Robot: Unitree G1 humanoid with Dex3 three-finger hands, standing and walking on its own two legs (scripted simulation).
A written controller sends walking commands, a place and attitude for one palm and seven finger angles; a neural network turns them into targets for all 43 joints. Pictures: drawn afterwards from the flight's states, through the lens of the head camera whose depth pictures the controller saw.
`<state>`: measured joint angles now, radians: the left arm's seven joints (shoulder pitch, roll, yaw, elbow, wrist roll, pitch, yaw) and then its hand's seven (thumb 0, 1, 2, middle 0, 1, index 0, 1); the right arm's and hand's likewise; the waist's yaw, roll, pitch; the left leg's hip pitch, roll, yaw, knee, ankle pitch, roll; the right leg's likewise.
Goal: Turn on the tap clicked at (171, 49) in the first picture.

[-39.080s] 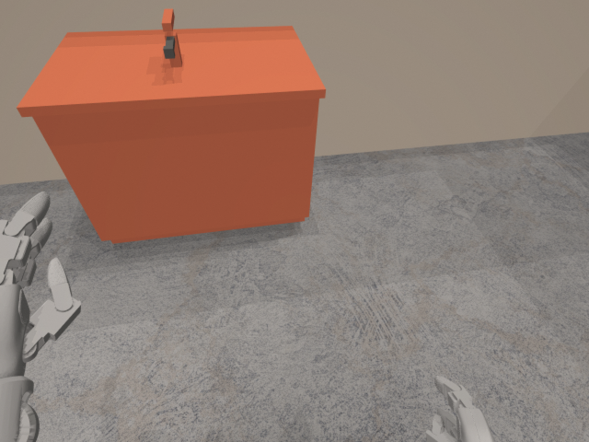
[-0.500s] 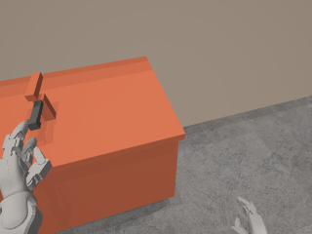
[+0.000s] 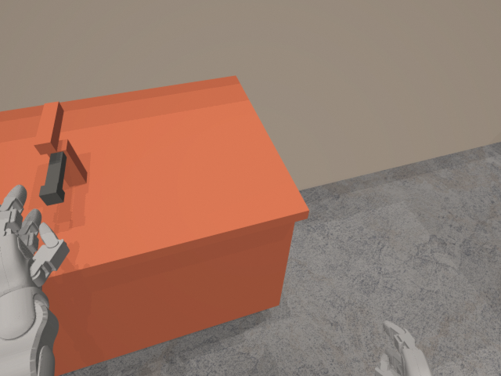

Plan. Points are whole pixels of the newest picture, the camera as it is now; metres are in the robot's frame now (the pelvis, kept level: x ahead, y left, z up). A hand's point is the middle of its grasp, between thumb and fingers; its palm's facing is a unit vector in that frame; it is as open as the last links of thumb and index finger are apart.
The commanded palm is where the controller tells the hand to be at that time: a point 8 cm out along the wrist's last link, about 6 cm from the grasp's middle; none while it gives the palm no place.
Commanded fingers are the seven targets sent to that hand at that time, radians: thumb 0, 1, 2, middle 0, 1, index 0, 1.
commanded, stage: reach beside the lever's end, fingers flat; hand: left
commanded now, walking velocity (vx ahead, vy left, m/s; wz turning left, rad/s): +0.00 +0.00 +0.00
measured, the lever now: (52, 194) +0.38 +0.40 +0.06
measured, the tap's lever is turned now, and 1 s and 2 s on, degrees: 0 0 6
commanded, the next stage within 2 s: push the lever round in 1.32 s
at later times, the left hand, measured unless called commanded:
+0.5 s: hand (47, 225) +0.30 +0.36 +0.08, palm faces +0.61 -0.79 -0.10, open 7.7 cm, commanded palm +0.26 +0.39 +0.08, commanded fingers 0.00 0.90 0.90 -0.16 -0.17 -0.16 -0.17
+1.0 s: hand (42, 203) +0.36 +0.41 +0.05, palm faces +0.60 -0.79 -0.11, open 7.8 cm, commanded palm +0.31 +0.43 +0.06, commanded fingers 0.00 0.90 0.90 -0.15 -0.15 -0.15 -0.15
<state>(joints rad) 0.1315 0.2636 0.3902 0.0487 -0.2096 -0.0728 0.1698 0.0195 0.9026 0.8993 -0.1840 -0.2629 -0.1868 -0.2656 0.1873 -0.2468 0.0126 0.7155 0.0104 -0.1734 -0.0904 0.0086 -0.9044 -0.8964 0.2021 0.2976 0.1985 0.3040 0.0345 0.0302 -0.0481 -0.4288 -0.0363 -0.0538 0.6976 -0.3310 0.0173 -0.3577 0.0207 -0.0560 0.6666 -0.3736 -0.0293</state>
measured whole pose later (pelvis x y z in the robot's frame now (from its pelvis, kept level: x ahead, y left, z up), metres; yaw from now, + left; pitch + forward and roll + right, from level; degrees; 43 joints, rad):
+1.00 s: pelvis -0.01 +0.01 -0.03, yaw -1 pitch +14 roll -4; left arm -0.43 0.64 0.69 0.88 -0.14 -0.29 -0.08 0.02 0.90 0.90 -0.15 -0.15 -0.15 -0.16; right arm 0.31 -0.29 0.01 0.71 0.00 -0.03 -0.07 0.00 -0.90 -0.90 0.20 0.30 0.20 0.30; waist -0.06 0.01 -0.08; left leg -0.77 -0.01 -0.07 0.91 -0.40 0.02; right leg -0.67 0.05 -0.08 0.82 -0.41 -0.02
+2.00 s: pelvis +0.00 +0.00 -0.02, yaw -1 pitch +13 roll -3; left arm -0.35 0.53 0.65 0.77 -0.14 -0.28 0.01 0.02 0.90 0.90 -0.15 -0.15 -0.15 -0.15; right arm 0.29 -0.27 0.01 0.69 0.00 0.00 -0.07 0.00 -0.90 -0.90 0.20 0.30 0.20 0.30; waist -0.05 0.01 -0.10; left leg -0.71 0.00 -0.07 0.89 -0.40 0.01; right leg -0.62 0.06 -0.07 0.81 -0.41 -0.03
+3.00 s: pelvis +0.00 +0.01 -0.02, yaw -1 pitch +12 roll -3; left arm -0.39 0.33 0.51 0.67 -0.04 -0.24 0.40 0.02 0.92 0.90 -0.15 -0.15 -0.15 -0.15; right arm 0.27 -0.24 0.00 0.71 -0.03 0.03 -0.04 0.00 -0.90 -0.90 0.20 0.30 0.20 0.30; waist -0.05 0.02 -0.12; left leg -0.69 -0.02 -0.07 0.88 -0.40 0.03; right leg -0.59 0.04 -0.07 0.80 -0.42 -0.02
